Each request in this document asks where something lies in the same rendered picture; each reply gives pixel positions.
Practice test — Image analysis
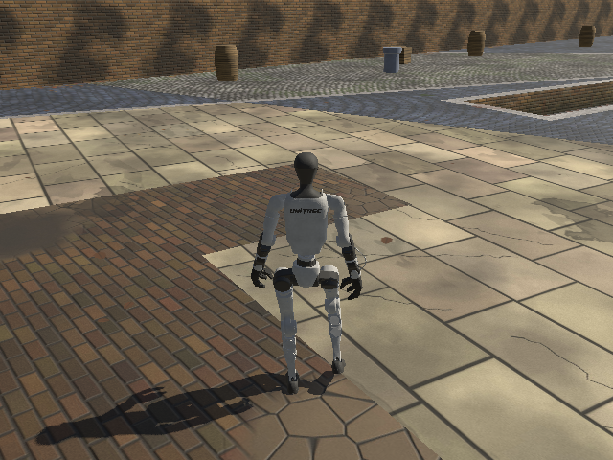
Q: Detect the robot left thigh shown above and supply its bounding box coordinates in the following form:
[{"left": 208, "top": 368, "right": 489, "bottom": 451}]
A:
[{"left": 273, "top": 267, "right": 297, "bottom": 337}]

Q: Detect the left robot forearm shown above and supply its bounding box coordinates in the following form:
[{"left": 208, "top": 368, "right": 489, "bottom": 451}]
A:
[{"left": 253, "top": 232, "right": 271, "bottom": 271}]

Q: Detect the robot right hand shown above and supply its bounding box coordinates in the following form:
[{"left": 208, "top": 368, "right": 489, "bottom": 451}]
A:
[{"left": 340, "top": 275, "right": 363, "bottom": 300}]

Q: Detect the robot head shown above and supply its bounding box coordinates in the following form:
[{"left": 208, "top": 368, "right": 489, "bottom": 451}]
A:
[{"left": 290, "top": 152, "right": 323, "bottom": 198}]

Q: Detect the left robot upper arm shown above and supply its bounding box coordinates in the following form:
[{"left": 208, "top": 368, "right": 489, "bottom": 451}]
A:
[{"left": 261, "top": 194, "right": 286, "bottom": 246}]

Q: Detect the right robot forearm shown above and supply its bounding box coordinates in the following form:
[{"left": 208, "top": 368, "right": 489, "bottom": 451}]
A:
[{"left": 342, "top": 233, "right": 361, "bottom": 279}]

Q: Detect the right robot upper arm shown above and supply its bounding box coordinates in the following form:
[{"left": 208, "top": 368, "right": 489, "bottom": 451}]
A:
[{"left": 326, "top": 194, "right": 351, "bottom": 248}]

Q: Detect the robot left hand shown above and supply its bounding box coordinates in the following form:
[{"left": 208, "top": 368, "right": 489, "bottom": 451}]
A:
[{"left": 251, "top": 267, "right": 273, "bottom": 288}]

